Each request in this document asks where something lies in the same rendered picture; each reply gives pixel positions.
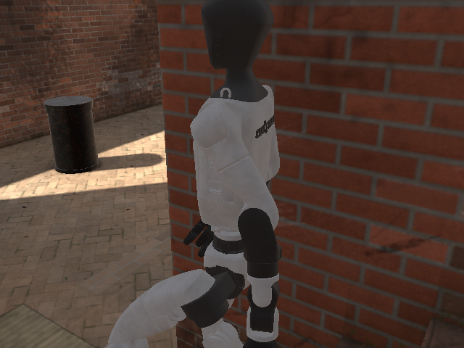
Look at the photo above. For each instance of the right robot upper arm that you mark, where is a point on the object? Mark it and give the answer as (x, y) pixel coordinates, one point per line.
(274, 161)

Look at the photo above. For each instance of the left robot forearm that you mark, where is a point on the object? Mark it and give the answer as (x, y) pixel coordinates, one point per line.
(262, 254)

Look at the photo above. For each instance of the robot torso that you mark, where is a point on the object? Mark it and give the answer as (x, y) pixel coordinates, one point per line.
(220, 207)

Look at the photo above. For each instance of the right robot hand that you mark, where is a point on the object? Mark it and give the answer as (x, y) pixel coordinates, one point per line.
(203, 239)

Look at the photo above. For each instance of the robot left thigh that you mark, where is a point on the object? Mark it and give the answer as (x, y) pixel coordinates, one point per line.
(195, 294)

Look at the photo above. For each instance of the left robot upper arm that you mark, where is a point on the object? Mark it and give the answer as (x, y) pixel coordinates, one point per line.
(217, 132)

